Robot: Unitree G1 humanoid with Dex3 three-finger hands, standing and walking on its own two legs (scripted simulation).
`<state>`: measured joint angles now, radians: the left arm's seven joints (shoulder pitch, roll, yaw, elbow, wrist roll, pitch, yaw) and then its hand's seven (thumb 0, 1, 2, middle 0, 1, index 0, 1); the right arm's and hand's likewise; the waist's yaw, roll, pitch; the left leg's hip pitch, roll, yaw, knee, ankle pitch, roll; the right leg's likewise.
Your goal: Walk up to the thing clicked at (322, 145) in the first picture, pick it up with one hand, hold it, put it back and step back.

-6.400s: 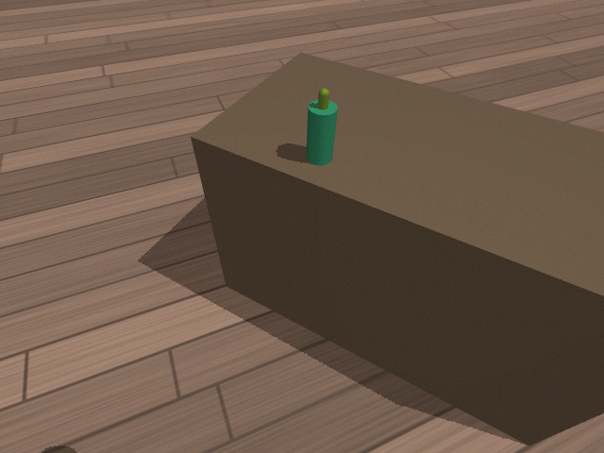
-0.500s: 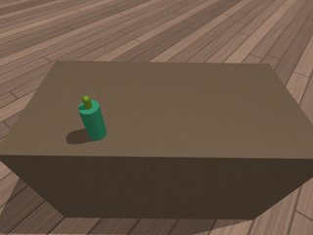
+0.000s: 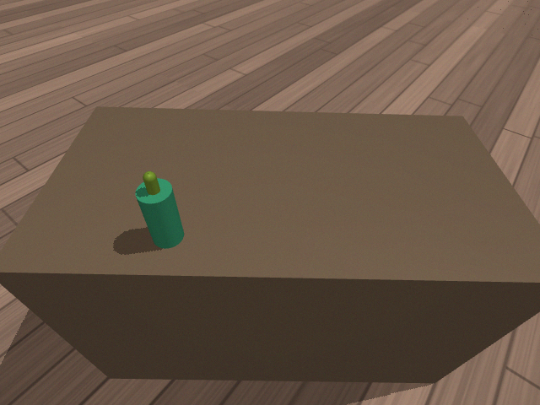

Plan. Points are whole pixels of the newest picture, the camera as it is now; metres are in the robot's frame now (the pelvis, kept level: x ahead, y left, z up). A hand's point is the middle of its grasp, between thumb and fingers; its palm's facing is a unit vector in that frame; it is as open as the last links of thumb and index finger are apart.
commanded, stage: walk up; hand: left
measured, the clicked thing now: (159, 207) +0.46 +0.21 +0.01
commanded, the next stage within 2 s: stand in 0.52 s
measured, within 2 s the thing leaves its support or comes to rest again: neither
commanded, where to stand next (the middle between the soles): +0.06 -0.01 m, yaw +0 degrees
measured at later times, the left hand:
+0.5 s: hand out of the picture +0.09 +0.25 -0.15, palm faces +0.02 -0.94 -0.33, open 7.4 cm
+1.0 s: hand out of the picture +0.07 +0.26 -0.15, palm faces +0.00 -0.94 -0.34, open 7.3 cm
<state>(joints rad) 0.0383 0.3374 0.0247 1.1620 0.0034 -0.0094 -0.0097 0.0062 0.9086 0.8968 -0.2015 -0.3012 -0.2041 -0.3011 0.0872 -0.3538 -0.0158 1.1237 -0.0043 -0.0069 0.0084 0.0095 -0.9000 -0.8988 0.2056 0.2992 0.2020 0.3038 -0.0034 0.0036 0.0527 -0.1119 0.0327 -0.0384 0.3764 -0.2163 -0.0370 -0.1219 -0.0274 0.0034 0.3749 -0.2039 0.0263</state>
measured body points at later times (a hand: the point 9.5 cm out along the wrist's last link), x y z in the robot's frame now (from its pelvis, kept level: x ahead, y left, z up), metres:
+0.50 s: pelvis +0.00 +0.00 +0.00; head +0.01 +0.00 +0.45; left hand +0.09 +0.30 -0.13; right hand +0.08 -0.30 -0.13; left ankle +0.00 +0.15 -0.75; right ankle +0.00 -0.14 -0.75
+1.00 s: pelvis -0.01 +0.00 +0.00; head +0.00 +0.00 +0.45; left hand +0.07 +0.30 -0.13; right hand +0.08 -0.30 -0.13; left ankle +0.00 +0.15 -0.75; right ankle +0.00 -0.14 -0.75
